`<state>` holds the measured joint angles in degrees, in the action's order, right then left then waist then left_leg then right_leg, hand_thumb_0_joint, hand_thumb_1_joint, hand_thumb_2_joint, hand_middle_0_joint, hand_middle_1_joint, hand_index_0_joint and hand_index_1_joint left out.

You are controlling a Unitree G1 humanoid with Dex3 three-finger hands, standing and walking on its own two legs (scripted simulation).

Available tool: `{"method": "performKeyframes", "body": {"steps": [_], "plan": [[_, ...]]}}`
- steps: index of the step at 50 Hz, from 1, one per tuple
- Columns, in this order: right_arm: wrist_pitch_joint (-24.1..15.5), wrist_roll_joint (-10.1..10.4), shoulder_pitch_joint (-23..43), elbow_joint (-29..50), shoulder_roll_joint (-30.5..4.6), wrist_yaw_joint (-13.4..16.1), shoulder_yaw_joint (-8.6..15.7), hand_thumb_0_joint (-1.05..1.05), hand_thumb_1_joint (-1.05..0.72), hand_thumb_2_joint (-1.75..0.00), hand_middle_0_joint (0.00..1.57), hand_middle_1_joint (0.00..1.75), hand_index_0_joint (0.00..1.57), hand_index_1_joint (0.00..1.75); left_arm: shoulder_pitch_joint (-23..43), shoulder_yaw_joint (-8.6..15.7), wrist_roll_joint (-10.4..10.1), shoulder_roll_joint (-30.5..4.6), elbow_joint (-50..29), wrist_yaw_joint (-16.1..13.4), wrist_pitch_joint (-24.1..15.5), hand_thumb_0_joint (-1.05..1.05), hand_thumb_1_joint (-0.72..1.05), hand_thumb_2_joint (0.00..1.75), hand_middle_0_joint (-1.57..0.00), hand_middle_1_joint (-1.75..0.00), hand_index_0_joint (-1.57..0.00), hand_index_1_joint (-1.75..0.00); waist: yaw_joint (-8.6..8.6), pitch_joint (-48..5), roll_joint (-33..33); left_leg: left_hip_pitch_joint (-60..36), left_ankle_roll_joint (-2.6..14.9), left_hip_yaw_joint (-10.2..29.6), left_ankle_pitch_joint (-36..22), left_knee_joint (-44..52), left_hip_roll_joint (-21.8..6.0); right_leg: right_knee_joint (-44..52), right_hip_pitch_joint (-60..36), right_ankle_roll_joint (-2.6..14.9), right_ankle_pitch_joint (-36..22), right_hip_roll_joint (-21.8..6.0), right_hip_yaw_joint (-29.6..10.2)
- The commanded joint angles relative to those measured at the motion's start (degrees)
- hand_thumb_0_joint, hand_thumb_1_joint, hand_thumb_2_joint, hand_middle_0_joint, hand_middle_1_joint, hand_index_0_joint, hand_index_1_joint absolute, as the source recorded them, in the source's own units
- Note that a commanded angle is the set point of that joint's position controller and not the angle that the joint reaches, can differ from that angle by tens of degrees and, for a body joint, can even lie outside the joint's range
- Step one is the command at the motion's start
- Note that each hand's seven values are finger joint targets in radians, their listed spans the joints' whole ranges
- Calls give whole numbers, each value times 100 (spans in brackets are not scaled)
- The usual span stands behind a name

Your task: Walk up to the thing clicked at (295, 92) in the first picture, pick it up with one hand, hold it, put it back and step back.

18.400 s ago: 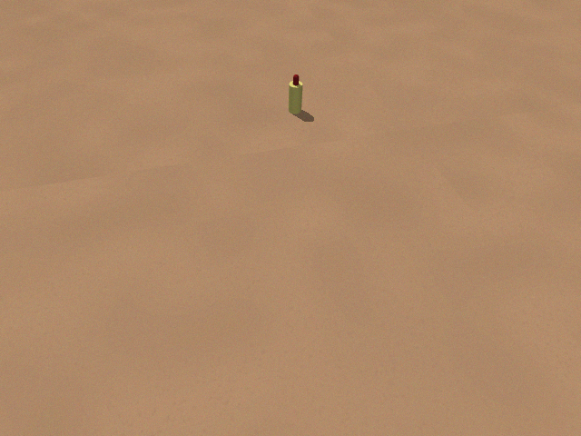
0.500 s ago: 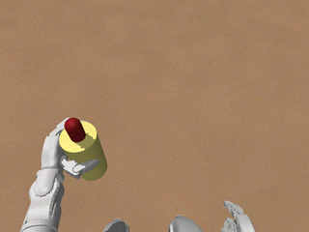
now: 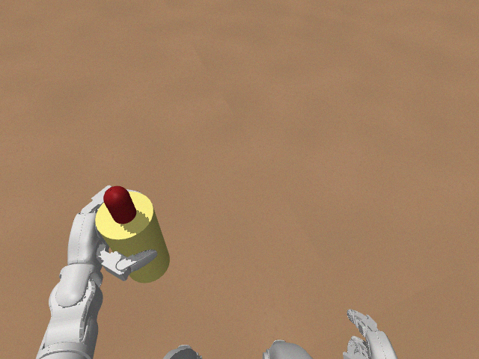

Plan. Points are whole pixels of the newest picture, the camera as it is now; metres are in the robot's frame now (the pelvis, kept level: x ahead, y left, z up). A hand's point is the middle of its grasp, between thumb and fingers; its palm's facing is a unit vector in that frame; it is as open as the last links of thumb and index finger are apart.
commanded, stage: hold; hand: left
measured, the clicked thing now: (134, 233) +0.31 +0.16 +0.02
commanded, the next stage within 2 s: none
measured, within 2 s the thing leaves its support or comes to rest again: neither
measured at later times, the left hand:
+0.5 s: hand (126, 225) +0.32 +0.17 +0.04, palm faces +0.04 -1.00 -0.03, open 11.3 cm
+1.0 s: hand (126, 221) +0.33 +0.17 +0.04, palm faces +0.03 -1.00 -0.03, open 11.3 cm
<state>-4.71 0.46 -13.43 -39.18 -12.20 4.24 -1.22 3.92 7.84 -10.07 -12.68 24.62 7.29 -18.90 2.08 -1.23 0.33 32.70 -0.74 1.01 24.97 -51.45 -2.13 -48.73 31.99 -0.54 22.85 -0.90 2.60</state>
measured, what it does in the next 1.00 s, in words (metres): stands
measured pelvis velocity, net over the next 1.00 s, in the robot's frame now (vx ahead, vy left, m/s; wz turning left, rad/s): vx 0.01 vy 0.00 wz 0.00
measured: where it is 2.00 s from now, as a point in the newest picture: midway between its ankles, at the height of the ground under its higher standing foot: outside the picture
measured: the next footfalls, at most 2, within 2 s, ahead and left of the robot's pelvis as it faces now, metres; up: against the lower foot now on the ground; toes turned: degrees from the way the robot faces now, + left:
none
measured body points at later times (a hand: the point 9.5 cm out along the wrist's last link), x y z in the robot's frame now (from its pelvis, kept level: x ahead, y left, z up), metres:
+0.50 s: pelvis +0.00 +0.00 +0.01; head +0.04 +0.01 +0.46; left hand +0.31 +0.23 +0.04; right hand +0.13 -0.24 -0.10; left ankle +0.01 +0.12 -0.70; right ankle +0.02 -0.13 -0.70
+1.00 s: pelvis +0.01 +0.00 +0.01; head +0.04 +0.01 +0.46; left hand +0.32 +0.23 +0.05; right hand +0.13 -0.24 -0.10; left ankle +0.01 +0.12 -0.70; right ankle +0.02 -0.13 -0.70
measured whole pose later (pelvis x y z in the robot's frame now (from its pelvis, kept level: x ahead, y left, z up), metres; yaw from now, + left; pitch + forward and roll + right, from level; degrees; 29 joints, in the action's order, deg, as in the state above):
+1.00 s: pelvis +0.01 +0.00 +0.01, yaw +0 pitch +5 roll -1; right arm -5.7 0.4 -13.6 -40.3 -12.2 3.3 -0.8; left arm 6.6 8.3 -9.9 -13.1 27.7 7.4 -18.9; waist 1.9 -0.6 0.3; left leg 28.4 -0.7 0.8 23.7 -47.5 -2.0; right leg -44.8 27.8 -0.6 21.5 -0.9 2.4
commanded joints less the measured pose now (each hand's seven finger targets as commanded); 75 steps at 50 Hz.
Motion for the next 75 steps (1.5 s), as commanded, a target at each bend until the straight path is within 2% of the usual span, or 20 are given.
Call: {"method": "performKeyframes", "body": {"steps": [1, 11, 16, 17, 19, 22, 30, 34, 35, 36, 39, 40, 44, 53, 54, 57, 58, 60, 69, 75], "plan": [[-268, 3, 170, 706, -753, 43, 284, 0, -91, -90, 20, 30, 20, 30, 2397, 416, -318, -807, -2205, -43, -833, 0, 2, 118, -114, -133, -115, -134, 37, -1939, 444, -976, 46, 7, -1213, 891, 167, 655, -789, 127, -1328, 142, -8], [-313, 5, 116, 640, -749, 36, 282, 0, -91, -90, 20, 30, 20, 30, 2482, 349, -295, -805, -2269, -88, -709, 0, 4, 119, -115, -134, -116, -135, 29, -1957, 559, -1200, 29, -14, -1632, 945, 170, 767, -951, 124, -1698, 131, -16], [-306, 20, 124, 618, -743, 14, 286, 0, -91, -90, 20, 30, 20, 30, 2571, 524, -296, -911, -2113, -120, -704, 0, 4, 119, -116, -135, -117, -136, -52, -1917, 393, -1154, 47, -12, -1583, 1030, 167, 839, -1121, 123, -1659, 125, -4], [-310, 22, 190, 652, -754, 8, 281, 0, -91, -90, 20, 30, 20, 30, 2620, 411, -278, -811, -1995, -101, -700, 0, 5, 120, -117, -135, -118, -136, -1, -1594, 340, -1061, 54, -9, -1333, 1101, 164, 876, -980, 124, -1442, 128, -5], [-325, 23, 250, 628, -750, -9, 288, 0, -91, -90, 20, 30, 20, 30, 2569, 556, -289, -908, -1793, -89, -732, 0, 5, 121, -117, -136, -118, -137, -58, -1542, 344, -965, 65, -37, -1168, 1113, 187, 939, -981, 117, -1292, 117, -18], [-312, 21, 167, 665, -756, -14, 306, 0, -91, -90, 20, 30, 20, 30, 2466, 502, -284, -916, -2075, -30, -779, 0, 4, 119, -116, -135, -117, -136, -89, -1984, 542, -1215, 43, -51, -1489, 1085, 195, 884, -1185, 134, -1593, 107, -26], [-361, 16, 132, 588, -780, -23, 317, 0, -91, -90, 20, 30, 20, 30, 2663, 363, -310, -808, -2120, -18, -805, 0, 1, 118, -115, -134, -117, -135, 42, -1843, 516, -1355, 24, 13, -1626, 1110, 144, 848, -974, 135, -1648, 145, 10], [-374, 6, 123, 594, -760, -34, 302, 0, -91, -90, 20, 30, 20, 30, 2733, 405, -327, -840, -2249, -69, -838, 0, 0, 118, -115, -135, -117, -136, -12, -1901, 531, -1315, 18, 22, -1647, 1099, 156, 841, -1066, 139, -1637, 145, 19], [-362, 11, 88, 579, -797, -25, 327, 0, -91, -90, 20, 30, 20, 30, 2786, 568, -305, -1008, -2218, -85, -833, 0, 1, 119, -116, -135, -117, -136, 3, -2050, 537, -1371, 23, 24, -1720, 1084, 151, 844, -1110, 142, -1712, 145, 17], [-374, 20, 102, 588, -792, -21, 321, 0, -91, -90, 20, 30, 20, 30, 2576, 450, -298, -870, -2054, -74, -801, 0, 0, 119, -117, -136, -118, -137, 2, -1837, 423, -1317, 18, 42, -1730, 1114, 141, 823, -1079, 136, -1709, 147, 25], [-350, 31, 140, 586, -768, 11, 302, 0, -91, -90, 20, 30, 20, 30, 2557, 591, -314, -941, -1977, -73, -789, 0, 1, 119, -116, -135, -117, -136, -31, -1821, 259, -1267, 71, -28, -1600, 1106, 180, 954, -1191, 102, -1720, 108, -28], [-352, 14, 76, 543, -793, 9, 316, 0, -91, -90, 20, 30, 20, 30, 2520, 474, -301, -853, -1907, -61, -771, 0, 2, 120, -116, -135, -117, -136, 4, -1908, 296, -1298, 59, -12, -1735, 1094, 167, 908, -1211, 118, -1815, 112, -18], [-317, 6, 60, 559, -790, -13, 330, 0, -91, -90, 20, 30, 20, 30, 2613, 504, -287, -906, -1873, -12, -776, 0, 4, 119, -115, -135, -117, -136, -3, -1895, 428, -1373, 44, -28, -1942, 1072, 154, 879, -1158, 125, -1963, 125, -9], [-324, 20, 131, 604, -750, -41, 311, 0, -91, -90, 20, 30, 20, 30, 2563, 394, -366, -766, -1913, 101, -824, 0, 0, 119, -117, -137, -119, -137, -7, -1864, 275, -1281, 75, -50, -1714, 1083, 182, 958, -1217, 104, -1817, 108, -21], [-330, 34, 124, 605, -790, -40, 340, 0, -91, -90, 20, 30, 20, 30, 2609, 532, -364, -884, -2002, 59, -829, 0, 1, 120, -117, -136, -118, -137, -46, -1940, 336, -1333, 62, -34, -1742, 1134, 174, 945, -1237, 121, -1815, 115, -6], [-327, 13, 134, 607, -760, -42, 320, 0, -91, -90, 20, 30, 20, 30, 2684, 453, -324, -840, -2097, 16, -870, 0, 1, 119, -117, -136, -118, -137, -31, -1813, 396, -1272, 54, -33, -1673, 1129, 169, 925, -1140, 125, -1740, 122, -2], [-314, 19, 133, 581, -774, -28, 331, 0, -91, -90, 20, 30, 20, 30, 2566, 598, -310, -940, -1925, -14, -859, 0, 2, 120, -117, -136, -118, -137, -49, -1826, 374, -1287, 60, -47, -1668, 1116, 173, 927, -1139, 121, -1750, 118, -19], [-318, -9, 117, 582, -757, -15, 315, 0, -90, -90, 20, 30, 20, 30, 2765, 506, -303, -938, -2213, 9, -897, 0, 4, 121, -118, -137, -118, -138, -10, -2094, 553, -1404, 55, -55, -1847, 1052, 183, 906, -1212, 119, -1924, 108, -34], [-304, -8, 103, 529, -759, 17, 313, 0, -90, -90, 20, 30, 20, 30, 2668, 482, -294, -872, -1797, 27, -797, 0, 7, 122, -118, -137, -119, -138, 1, -1874, 366, -1288, 78, -66, -1823, 1054, 176, 950, -1187, 109, -1941, 103, -37], [-322, 6, 181, 603, -780, -30, 332, 0, -90, -90, 20, 30, 20, 30, 2802, 403, -287, -853, -1884, 71, -841, 0, 7, 122, -119, -138, -120, -139, -16, -1842, 383, -1247, 66, -45, -1461, 1158, 168, 982, -1112, 139, -1556, 126, -4]]}}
